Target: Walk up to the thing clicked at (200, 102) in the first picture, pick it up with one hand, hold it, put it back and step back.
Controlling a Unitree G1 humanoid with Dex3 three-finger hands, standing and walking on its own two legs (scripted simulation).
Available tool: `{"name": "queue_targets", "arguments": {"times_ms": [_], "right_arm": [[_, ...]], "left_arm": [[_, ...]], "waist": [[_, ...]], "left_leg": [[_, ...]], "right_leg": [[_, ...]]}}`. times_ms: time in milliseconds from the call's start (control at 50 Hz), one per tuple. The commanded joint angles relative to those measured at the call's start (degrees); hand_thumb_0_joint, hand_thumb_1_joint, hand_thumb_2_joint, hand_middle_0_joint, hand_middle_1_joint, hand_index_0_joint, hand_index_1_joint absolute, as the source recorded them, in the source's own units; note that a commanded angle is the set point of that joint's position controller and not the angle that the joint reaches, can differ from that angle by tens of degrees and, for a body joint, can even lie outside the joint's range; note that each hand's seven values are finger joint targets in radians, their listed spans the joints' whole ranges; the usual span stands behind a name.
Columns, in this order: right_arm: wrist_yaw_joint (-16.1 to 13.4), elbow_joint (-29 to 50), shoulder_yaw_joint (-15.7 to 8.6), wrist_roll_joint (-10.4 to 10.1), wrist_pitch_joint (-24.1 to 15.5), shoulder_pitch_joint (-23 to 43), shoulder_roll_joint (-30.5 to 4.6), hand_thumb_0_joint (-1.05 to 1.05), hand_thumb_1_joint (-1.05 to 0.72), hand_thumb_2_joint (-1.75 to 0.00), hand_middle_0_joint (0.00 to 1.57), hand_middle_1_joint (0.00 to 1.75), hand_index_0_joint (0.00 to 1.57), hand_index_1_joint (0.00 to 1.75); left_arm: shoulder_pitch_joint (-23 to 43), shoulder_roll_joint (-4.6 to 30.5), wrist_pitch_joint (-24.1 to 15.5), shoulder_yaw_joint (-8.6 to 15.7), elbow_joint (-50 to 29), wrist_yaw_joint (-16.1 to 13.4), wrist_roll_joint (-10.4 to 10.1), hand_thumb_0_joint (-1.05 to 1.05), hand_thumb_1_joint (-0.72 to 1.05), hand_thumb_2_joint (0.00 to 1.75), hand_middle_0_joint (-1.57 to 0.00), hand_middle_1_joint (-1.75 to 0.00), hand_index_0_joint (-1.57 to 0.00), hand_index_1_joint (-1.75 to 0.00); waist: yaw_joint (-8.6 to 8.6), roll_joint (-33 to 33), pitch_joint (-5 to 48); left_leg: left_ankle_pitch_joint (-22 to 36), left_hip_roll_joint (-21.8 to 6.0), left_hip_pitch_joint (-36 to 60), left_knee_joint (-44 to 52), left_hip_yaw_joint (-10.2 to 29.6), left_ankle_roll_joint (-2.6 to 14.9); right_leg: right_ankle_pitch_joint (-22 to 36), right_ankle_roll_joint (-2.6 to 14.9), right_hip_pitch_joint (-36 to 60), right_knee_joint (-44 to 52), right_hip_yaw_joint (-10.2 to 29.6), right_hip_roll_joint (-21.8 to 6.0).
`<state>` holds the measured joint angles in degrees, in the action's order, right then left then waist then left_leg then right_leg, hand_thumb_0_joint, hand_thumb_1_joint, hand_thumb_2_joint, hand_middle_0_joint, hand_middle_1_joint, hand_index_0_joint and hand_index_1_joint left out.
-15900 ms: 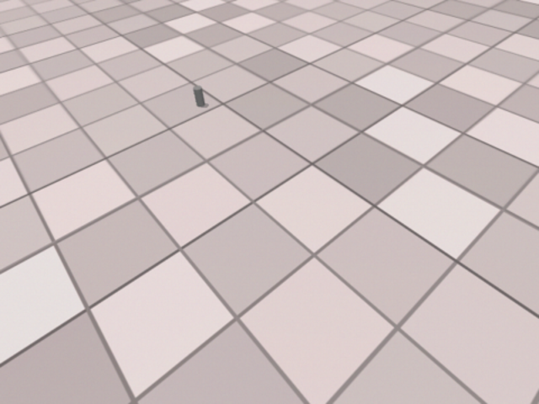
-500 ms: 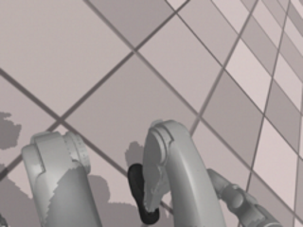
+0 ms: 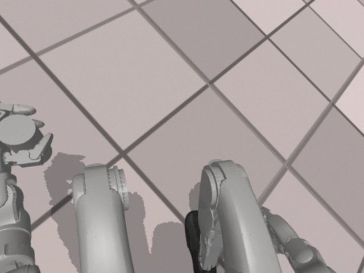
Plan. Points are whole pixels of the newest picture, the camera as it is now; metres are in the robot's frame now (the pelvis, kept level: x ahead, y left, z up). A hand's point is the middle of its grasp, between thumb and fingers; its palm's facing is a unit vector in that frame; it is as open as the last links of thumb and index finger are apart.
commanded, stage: settle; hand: left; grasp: from the side
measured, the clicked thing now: (28, 142) +0.37 +0.33 -0.11
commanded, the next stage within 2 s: lift in 1.22 s
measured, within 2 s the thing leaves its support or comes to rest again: neither
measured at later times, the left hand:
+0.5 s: hand (22, 122) +0.38 +0.31 -0.01, palm faces +0.34 -0.94 -0.05, open 8.2 cm
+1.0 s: hand (12, 112) +0.38 +0.31 +0.02, palm faces +0.34 -0.94 -0.05, open 8.2 cm
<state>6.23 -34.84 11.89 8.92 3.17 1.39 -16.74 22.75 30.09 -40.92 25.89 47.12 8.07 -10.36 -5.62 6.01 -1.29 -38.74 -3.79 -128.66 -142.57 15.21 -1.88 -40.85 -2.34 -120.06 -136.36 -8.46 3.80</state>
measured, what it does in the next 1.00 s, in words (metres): rises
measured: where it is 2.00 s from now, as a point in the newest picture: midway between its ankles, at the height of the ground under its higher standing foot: (158, 266)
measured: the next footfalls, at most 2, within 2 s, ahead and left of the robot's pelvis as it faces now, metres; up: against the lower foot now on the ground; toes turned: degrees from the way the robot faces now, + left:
none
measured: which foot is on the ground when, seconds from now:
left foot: down 0.00-1.00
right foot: down 0.00-1.00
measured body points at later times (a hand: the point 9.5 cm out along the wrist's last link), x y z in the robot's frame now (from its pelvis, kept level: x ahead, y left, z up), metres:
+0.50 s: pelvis +0.01 -0.01 +0.03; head +0.21 +0.07 +0.42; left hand +0.35 +0.36 +0.00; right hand +0.20 -0.25 -0.09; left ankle +0.08 +0.14 -0.28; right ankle +0.11 -0.12 -0.28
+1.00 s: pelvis +0.01 -0.01 +0.05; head +0.19 +0.07 +0.46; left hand +0.36 +0.36 +0.03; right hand +0.19 -0.25 -0.07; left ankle +0.08 +0.14 -0.28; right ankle +0.11 -0.12 -0.28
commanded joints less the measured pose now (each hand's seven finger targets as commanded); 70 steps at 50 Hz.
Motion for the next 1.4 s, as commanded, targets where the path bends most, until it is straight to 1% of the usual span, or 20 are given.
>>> {"name": "queue_targets", "arguments": {"times_ms": [0, 60, 80, 100, 160, 180, 200, 220, 280, 360, 400, 460, 540, 640, 720, 920, 940, 1080, 1300, 1380], "right_arm": [[-1.75, 2.66, -7.66, -0.86, -0.52, -3.52, -14.52, 0.00, -0.88, -0.90, 0.20, 0.30, 0.20, 0.30], [-1.97, 2.11, -8.59, -1.27, -0.64, -4.19, -14.03, 0.00, -0.88, -0.90, 0.20, 0.30, 0.20, 0.30], [-2.07, 1.79, -9.07, -1.50, -0.76, -4.81, -13.80, 0.00, -0.88, -0.90, 0.20, 0.30, 0.20, 0.30], [-2.16, 2.00, -9.00, -1.75, -0.80, -4.51, -13.59, 0.00, -0.88, -0.90, 0.20, 0.30, 0.20, 0.30], [-2.41, 1.66, -9.77, -2.41, -1.13, -5.08, -13.36, 0.00, -0.88, -0.90, 0.20, 0.30, 0.20, 0.30], [-2.46, 2.07, -9.75, -2.50, -1.14, -4.91, -12.99, 0.00, -0.88, -0.90, 0.20, 0.30, 0.20, 0.30], [-2.48, 1.72, -10.19, -2.65, -1.13, -5.62, -13.02, 0.00, -0.88, -0.90, 0.20, 0.30, 0.20, 0.30], [-2.60, 1.44, -10.53, -2.84, -1.14, -5.38, -12.73, 0.00, -0.88, -0.90, 0.20, 0.30, 0.20, 0.30], [-2.82, 0.48, -11.13, -3.16, -1.30, -6.38, -12.43, 0.00, -0.88, -0.90, 0.20, 0.30, 0.20, 0.30], [-3.14, 0.95, -11.68, -3.62, -1.55, -6.48, -12.15, 0.00, -0.89, -0.90, 0.20, 0.30, 0.20, 0.30], [-3.38, 0.51, -12.21, -3.70, -1.55, -6.82, -11.71, 0.00, -0.89, -0.90, 0.20, 0.30, 0.20, 0.30], [-3.51, -0.08, -12.75, -3.84, -1.82, -6.91, -11.62, 0.00, -0.89, -0.90, 0.20, 0.30, 0.20, 0.30], [-3.90, -0.17, -13.30, -4.15, -2.19, -7.71, -11.29, 0.00, -0.90, -0.90, 0.20, 0.30, 0.20, 0.30], [-4.24, -0.13, -13.51, -4.59, -2.60, -7.58, -10.88, 0.00, -0.89, -0.90, 0.20, 0.30, 0.20, 0.30], [-4.19, -0.64, -13.89, -4.56, -2.94, -8.26, -10.44, 0.00, -0.89, -0.90, 0.20, 0.30, 0.20, 0.30], [-4.24, -1.22, -14.22, -4.52, -3.09, -9.14, -10.26, 0.00, -0.89, -0.90, 0.20, 0.30, 0.20, 0.30], [-4.21, -1.24, -14.52, -4.48, -3.23, -9.61, -10.35, 0.00, -0.88, -0.90, 0.20, 0.30, 0.20, 0.30], [-4.28, -1.64, -14.46, -4.64, -3.42, -9.38, -10.37, 0.00, -0.89, -0.90, 0.20, 0.30, 0.20, 0.30], [-4.27, -1.99, -14.26, -4.41, -3.54, -10.67, -9.39, 0.00, -0.89, -0.90, 0.20, 0.30, 0.20, 0.30], [-4.35, -1.61, -14.61, -4.57, -3.59, -10.56, -9.38, 0.00, -0.91, -0.90, 0.20, 0.30, 0.20, 0.30]], "left_arm": [[15.08, 11.59, -4.32, 1.60, -15.08, 1.28, -1.68, 0.00, 0.38, 1.29, -1.26, -1.37, -1.25, -1.38], [13.73, 10.30, -3.48, 1.59, -14.51, 2.45, -1.93, 0.00, 0.37, 1.28, -1.24, -1.35, -1.24, -1.37], [14.08, 11.39, -3.27, 3.13, -16.11, 2.64, -2.27, 0.00, 0.37, 1.27, -1.24, -1.35, -1.24, -1.37], [13.14, 9.87, -2.74, 1.96, -14.02, 3.09, -2.55, 0.00, 0.36, 1.27, -1.23, -1.34, -1.23, -1.36], [14.28, 10.36, -2.27, 4.33, -15.14, 3.37, -3.62, 0.00, 0.34, 1.28, -1.24, -1.35, -1.24, -1.37], [12.91, 9.00, -1.89, 3.24, -14.65, 3.64, -3.53, 0.00, 0.31, 1.28, -1.24, -1.35, -1.24, -1.37], [13.52, 11.05, -1.99, 5.45, -17.38, 3.60, -3.69, 0.00, 0.34, 1.28, -1.24, -1.35, -1.23, -1.37], [11.65, 10.92, -1.45, 5.15, -15.80, 3.80, -3.25, 0.00, 0.35, 1.28, -1.25, -1.35, -1.24, -1.37], [14.65, 9.60, -0.97, 4.77, -18.65, 4.18, -3.38, 0.00, 0.35, 1.29, -1.25, -1.35, -1.24, -1.37], [11.25, 7.24, 0.35, 4.50, -15.40, 4.37, -3.46, 0.00, 0.32, 1.28, -1.25, -1.36, -1.25, -1.38], [16.09, 10.70, 0.05, 5.65, -21.83, 4.09, -2.84, 0.00, 0.28, 1.29, -1.27, -1.36, -1.26, -1.39], [14.22, 7.09, 1.11, 3.99, -18.34, 4.71, -2.91, 0.00, 0.33, 1.30, -1.27, -1.37, -1.26, -1.39], [16.03, 8.60, 1.46, 4.96, -19.73, 4.81, -2.72, 0.00, 0.32, 1.31, -1.29, -1.39, -1.28, -1.41], [15.75, 6.74, 1.84, 4.13, -18.16, 4.78, -2.43, 0.00, 0.33, 1.33, -1.30, -1.40, -1.30, -1.43], [17.84, 8.46, 1.40, 5.71, -20.12, 4.04, -2.02, 0.00, 0.33, 1.34, -1.31, -1.41, -1.30, -1.43], [19.28, 5.66, 1.88, 2.84, -17.46, 4.70, -0.77, 0.00, 0.34, 1.35, -1.29, -1.40, -1.29, -1.42], [18.78, 6.65, 1.98, 4.21, -17.13, 4.51, -0.62, 0.00, 0.36, 1.35, -1.29, -1.40, -1.28, -1.42], [20.44, 6.35, 1.50, 3.66, -15.18, 4.29, -0.22, 0.00, 0.35, 1.36, -1.28, -1.39, -1.27, -1.42], [21.78, 5.39, 1.11, 3.35, -14.11, 4.09, -0.47, 0.00, 0.34, 1.35, -1.25, -1.37, -1.24, -1.39], [20.63, 7.21, 1.11, 4.75, -14.50, 4.25, -0.35, 0.00, 0.28, 1.28, -1.31, -1.43, -1.33, -1.42]], "waist": [[-0.15, -21.46, 35.82], [0.24, -20.15, 37.31], [1.37, -19.95, 38.95], [0.92, -19.08, 38.43], [1.80, -17.64, 39.38], [1.49, -17.26, 39.54], [2.59, -16.87, 41.05], [3.25, -16.69, 41.39], [2.46, -16.46, 42.40], [2.59, -14.95, 42.20], [3.56, -16.26, 44.06], [2.61, -15.39, 43.15], [3.22, -14.87, 43.99], [2.98, -14.27, 42.31], [3.62, -14.66, 44.03], [2.65, -16.53, 43.91], [3.16, -16.15, 44.80], [2.61, -16.61, 41.74], [2.47, -14.01, 45.24], [3.70, -12.65, 46.22]], "left_leg": [[1.80, 0.13, 26.24, 19.00, -6.80, 1.95], [3.93, 0.31, 26.44, 19.21, -7.51, 2.03], [4.95, 0.20, 27.30, 19.22, -7.77, 2.05], [4.62, 0.38, 26.38, 19.40, -8.07, 2.25], [5.13, 0.48, 26.20, 19.70, -8.65, 2.40], [5.28, 0.54, 25.38, 19.68, -8.82, 2.46], [5.94, 0.56, 25.74, 19.85, -9.08, 2.51], [6.17, 0.48, 26.11, 20.10, -9.48, 2.53], [7.69, 0.46, 27.18, 20.47, -9.52, 2.61], [8.71, 0.49, 27.54, 21.25, -9.77, 2.80], [7.69, 0.63, 28.33, 22.05, -10.36, 2.73], [7.26, 0.58, 28.87, 22.64, -10.48, 2.80], [6.51, 0.75, 28.44, 23.25, -11.02, 2.99], [5.26, 0.86, 29.11, 24.92, -11.08, 2.88], [5.50, 0.94, 30.38, 25.81, -11.29, 2.81], [6.98, 1.15, 34.18, 27.68, -11.34, 2.62], [7.39, 1.13, 34.83, 27.80, -11.38, 2.64], [4.74, 1.18, 34.94, 29.40, -11.05, 2.46], [7.62, 1.39, 34.06, 28.43, -12.40, 2.85], [7.53, 1.48, 33.15, 28.81, -12.90, 3.07]], "right_leg": [[8.71, 4.65, 12.15, 14.01, -2.09, 1.50], [10.00, 4.50, 13.69, 14.47, -1.37, 1.23], [10.74, 4.52, 14.23, 14.84, -0.91, 1.22], [10.16, 4.46, 14.17, 15.22, -0.77, 1.08], [10.42, 4.28, 14.95, 16.24, -0.20, 0.82], [10.56, 4.16, 16.06, 16.53, -0.12, 0.72], [10.81, 4.05, 17.10, 16.85, 0.19, 0.63], [10.59, 4.12, 16.85, 16.89, 0.67, 0.59], [12.09, 4.06, 17.23, 16.95, 0.85, 0.38], [12.47, 3.91, 18.10, 17.90, 0.99, 0.11], [11.16, 4.11, 17.82, 18.75, 1.67, -0.03], [10.68, 4.02, 17.68, 19.45, 1.79, -0.10], [9.62, 3.97, 18.91, 21.05, 2.50, -0.29], [8.08, 4.27, 17.27, 21.66, 2.12, -0.38], [8.00, 4.34, 18.02, 22.19, 2.45, -0.50], [9.24, 4.77, 16.67, 22.44, 2.15, -0.80], [9.48, 4.67, 17.26, 22.79, 2.20, -0.78], [7.27, 4.81, 15.02, 23.19, 2.07, -1.03], [9.29, 4.24, 20.15, 25.21, 3.71, -1.22], [8.72, 4.10, 22.51, 26.48, 4.65, -1.32]]}}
